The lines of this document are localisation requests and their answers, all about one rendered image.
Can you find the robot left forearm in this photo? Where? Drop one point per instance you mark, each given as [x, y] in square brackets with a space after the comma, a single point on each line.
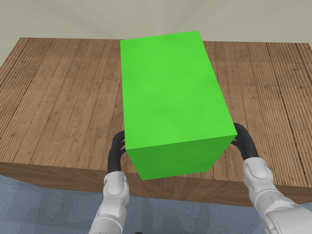
[111, 215]

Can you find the pedestal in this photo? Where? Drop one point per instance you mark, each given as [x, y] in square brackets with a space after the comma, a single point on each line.
[61, 105]

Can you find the carton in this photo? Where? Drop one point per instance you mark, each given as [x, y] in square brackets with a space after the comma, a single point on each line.
[176, 120]

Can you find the robot right upper arm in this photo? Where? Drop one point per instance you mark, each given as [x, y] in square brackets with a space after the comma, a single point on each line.
[288, 221]

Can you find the robot right hand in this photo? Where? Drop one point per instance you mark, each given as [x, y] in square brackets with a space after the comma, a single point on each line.
[244, 142]

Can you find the robot right forearm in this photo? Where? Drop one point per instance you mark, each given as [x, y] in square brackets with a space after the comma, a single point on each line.
[263, 194]

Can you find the robot left hand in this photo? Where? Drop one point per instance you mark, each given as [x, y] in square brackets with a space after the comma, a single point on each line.
[115, 152]

